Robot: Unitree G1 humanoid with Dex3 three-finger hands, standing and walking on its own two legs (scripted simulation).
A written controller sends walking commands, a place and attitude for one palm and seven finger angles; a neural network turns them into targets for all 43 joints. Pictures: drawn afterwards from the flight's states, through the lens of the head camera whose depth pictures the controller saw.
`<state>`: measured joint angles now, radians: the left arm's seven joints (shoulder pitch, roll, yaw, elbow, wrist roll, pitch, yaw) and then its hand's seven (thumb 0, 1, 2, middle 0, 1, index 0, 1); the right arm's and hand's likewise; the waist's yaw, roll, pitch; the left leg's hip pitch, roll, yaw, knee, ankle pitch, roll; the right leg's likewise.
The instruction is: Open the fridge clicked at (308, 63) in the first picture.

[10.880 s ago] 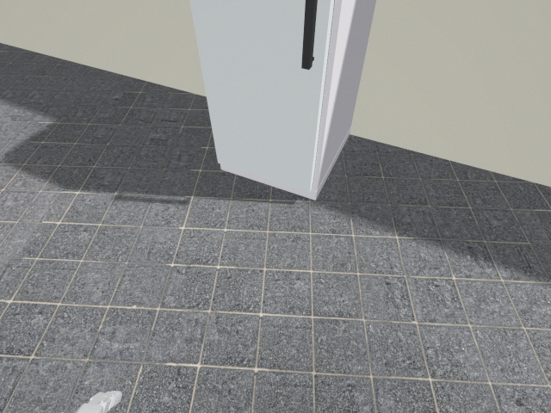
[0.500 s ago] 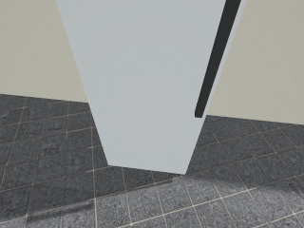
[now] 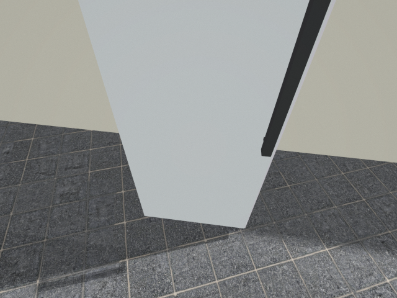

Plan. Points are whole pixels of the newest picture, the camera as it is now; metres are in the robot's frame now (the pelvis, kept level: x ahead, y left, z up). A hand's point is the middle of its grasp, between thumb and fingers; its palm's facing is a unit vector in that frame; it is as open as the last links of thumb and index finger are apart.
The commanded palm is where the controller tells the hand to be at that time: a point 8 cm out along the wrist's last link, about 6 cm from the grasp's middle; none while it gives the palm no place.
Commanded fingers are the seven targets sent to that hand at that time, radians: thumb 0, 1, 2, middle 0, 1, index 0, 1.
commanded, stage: shuffle to correct the standing spot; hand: right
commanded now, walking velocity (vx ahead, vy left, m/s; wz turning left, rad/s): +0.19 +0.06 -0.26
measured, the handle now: (289, 75) +0.55 -0.16 +0.19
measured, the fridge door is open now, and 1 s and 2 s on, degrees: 0 0 0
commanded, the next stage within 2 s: come to a stop and stand still in 0.18 s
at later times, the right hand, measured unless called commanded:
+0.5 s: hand out of the picture +0.09 -0.16 -0.19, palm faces +0.06 +0.98 -0.19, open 7.4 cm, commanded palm none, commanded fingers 0.00 -0.90 -0.90 0.20 0.30 0.20 0.30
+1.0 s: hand out of the picture +0.11 -0.19 -0.17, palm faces +0.03 +0.98 -0.22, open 7.4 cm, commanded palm none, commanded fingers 0.00 -0.90 -0.90 0.20 0.30 0.20 0.30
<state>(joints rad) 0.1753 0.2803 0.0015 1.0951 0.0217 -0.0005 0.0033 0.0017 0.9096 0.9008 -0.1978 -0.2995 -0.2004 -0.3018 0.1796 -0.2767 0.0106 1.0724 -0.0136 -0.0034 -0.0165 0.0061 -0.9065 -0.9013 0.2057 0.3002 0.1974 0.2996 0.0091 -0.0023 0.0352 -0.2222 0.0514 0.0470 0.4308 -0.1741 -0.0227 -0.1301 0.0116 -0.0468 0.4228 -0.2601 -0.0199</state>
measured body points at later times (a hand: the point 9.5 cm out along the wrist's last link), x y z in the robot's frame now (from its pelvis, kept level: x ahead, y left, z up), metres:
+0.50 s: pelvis +0.09 +0.01 -0.01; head +0.12 +0.01 +0.43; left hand +0.03 +0.22 -0.17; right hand +0.08 -0.22 -0.17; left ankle +0.08 +0.11 -0.74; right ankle -0.01 -0.10 -0.73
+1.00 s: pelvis +0.07 -0.01 +0.00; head +0.07 +0.00 +0.45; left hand +0.14 +0.22 -0.15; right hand +0.10 -0.24 -0.15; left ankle +0.08 +0.12 -0.74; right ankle +0.06 -0.11 -0.74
